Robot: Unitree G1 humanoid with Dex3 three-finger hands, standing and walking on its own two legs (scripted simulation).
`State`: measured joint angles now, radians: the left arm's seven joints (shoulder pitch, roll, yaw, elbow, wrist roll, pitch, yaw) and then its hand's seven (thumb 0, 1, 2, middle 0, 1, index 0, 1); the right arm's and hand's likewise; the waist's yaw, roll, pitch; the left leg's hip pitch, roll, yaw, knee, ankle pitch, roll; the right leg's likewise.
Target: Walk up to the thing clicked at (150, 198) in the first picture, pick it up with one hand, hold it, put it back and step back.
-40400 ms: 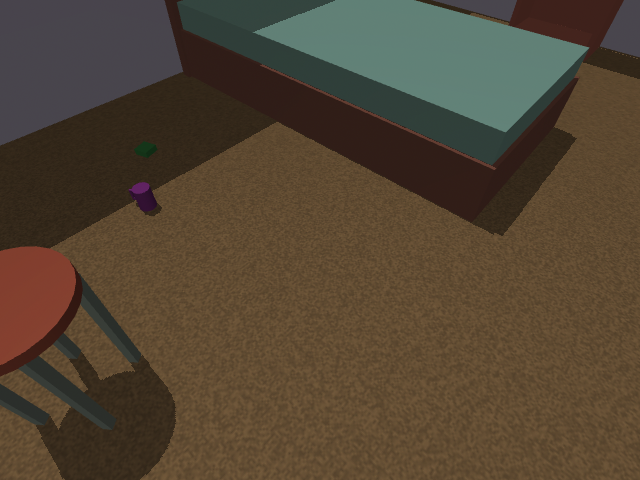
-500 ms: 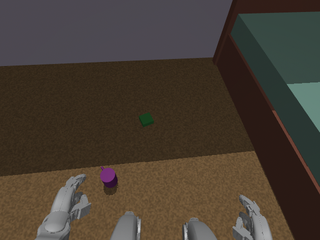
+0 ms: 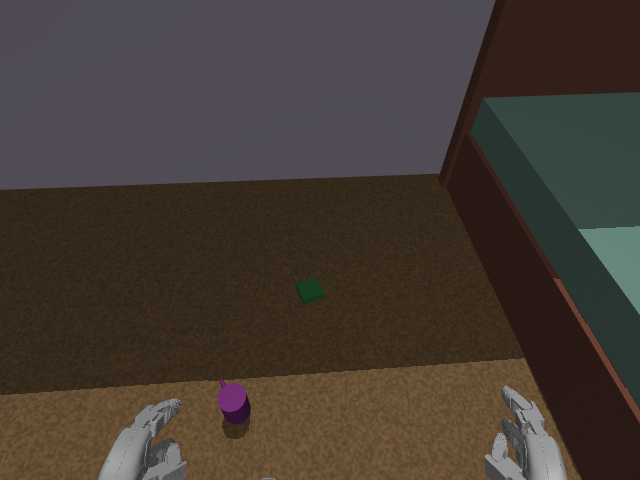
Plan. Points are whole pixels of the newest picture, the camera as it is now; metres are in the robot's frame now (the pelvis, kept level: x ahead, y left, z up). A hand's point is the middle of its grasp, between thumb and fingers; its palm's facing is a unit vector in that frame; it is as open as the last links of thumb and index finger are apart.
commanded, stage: home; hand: left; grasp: from above
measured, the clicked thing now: (231, 399) +0.44 +0.26 -0.66
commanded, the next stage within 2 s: stand in 1.74 s
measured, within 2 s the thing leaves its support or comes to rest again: neither
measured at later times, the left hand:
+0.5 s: hand (186, 469) +0.16 +0.17 -0.05, palm faces +0.03 -0.98 -0.19, open 7.4 cm
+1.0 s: hand (183, 473) +0.16 +0.17 -0.05, palm faces +0.03 -0.98 -0.19, open 7.4 cm
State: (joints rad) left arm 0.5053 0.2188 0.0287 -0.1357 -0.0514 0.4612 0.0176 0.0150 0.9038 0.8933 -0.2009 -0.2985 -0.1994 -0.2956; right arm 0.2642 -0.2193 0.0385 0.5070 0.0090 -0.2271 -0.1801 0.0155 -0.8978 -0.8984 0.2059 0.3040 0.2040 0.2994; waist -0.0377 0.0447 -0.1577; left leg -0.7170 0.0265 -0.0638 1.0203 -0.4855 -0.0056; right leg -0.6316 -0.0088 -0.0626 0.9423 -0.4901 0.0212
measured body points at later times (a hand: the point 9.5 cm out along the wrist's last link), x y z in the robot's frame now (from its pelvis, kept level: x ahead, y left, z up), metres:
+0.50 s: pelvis +0.00 +0.00 +0.00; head +0.02 +0.00 +0.45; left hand +0.16 +0.22 -0.03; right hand +0.15 -0.25 -0.07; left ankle +0.01 +0.12 -0.68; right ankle -0.01 -0.14 -0.68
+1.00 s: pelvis +0.00 +0.00 +0.00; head +0.02 +0.00 +0.45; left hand +0.15 +0.23 -0.03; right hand +0.16 -0.24 -0.06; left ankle +0.01 +0.12 -0.68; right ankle -0.01 -0.14 -0.68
